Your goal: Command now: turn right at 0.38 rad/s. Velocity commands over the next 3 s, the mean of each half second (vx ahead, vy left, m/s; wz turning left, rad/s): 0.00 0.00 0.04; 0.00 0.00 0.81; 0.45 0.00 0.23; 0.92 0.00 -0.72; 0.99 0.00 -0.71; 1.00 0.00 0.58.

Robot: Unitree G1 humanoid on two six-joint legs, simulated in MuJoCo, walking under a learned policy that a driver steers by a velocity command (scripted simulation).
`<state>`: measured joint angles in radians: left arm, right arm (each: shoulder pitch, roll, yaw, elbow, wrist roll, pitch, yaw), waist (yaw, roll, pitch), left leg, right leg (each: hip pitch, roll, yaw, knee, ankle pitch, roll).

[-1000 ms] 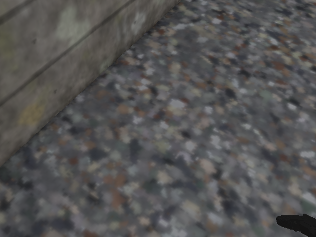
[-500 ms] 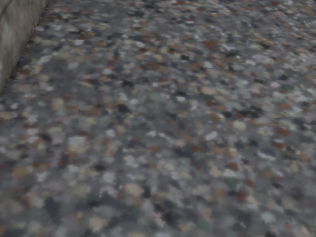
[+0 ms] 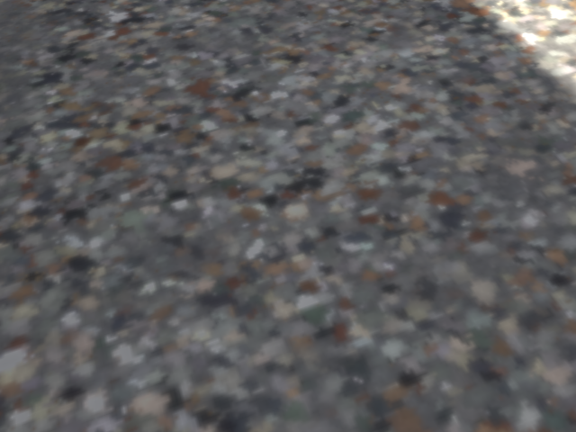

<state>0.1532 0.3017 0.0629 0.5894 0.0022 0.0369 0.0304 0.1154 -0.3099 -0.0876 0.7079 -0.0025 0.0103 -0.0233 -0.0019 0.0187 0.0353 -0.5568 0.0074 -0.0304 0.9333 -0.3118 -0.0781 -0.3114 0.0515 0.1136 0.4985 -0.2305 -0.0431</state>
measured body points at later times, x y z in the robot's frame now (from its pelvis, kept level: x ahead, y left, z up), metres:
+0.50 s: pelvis +0.02 +0.02 -0.01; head +0.05 +0.02 +0.44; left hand +0.14 +0.31 -0.11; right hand +0.21 -0.24 -0.10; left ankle +0.03 +0.14 -0.74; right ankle +0.01 -0.10 -0.74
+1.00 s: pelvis +0.00 +0.07 -0.01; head +0.04 +0.13 +0.44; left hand +0.02 +0.41 -0.11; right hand +0.28 -0.11 -0.08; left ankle -0.02 +0.16 -0.74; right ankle +0.05 -0.08 -0.65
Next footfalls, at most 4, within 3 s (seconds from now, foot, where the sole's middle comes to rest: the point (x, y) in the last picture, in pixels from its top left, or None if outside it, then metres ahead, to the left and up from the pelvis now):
0.14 left None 0.07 0.14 -0.78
0.86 left None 0.01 0.18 -0.78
1.38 right None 0.19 0.02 -0.78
1.72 left None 0.29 0.39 -0.78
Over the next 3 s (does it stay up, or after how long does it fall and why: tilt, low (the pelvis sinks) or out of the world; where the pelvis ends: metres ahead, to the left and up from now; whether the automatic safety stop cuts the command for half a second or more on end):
stays up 1.38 0.33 -0.01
